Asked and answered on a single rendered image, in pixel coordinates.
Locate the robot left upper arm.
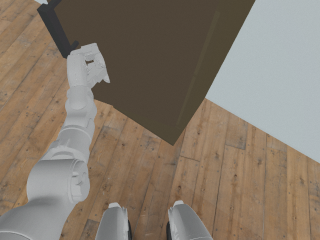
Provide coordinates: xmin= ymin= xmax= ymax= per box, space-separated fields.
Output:
xmin=0 ymin=158 xmax=90 ymax=240

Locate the left robot forearm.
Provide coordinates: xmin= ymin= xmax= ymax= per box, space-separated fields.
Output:
xmin=26 ymin=85 xmax=97 ymax=199

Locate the robot left thigh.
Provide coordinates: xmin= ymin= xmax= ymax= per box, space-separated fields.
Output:
xmin=95 ymin=206 xmax=129 ymax=240

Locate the handle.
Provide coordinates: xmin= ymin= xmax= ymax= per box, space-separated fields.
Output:
xmin=37 ymin=0 xmax=79 ymax=59

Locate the left robot hand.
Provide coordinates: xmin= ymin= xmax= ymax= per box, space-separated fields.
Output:
xmin=66 ymin=43 xmax=110 ymax=89

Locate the cupboard door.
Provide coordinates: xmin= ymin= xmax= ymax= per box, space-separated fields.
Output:
xmin=46 ymin=0 xmax=219 ymax=128

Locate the left robot shin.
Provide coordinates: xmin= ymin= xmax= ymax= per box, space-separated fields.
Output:
xmin=108 ymin=202 xmax=128 ymax=240

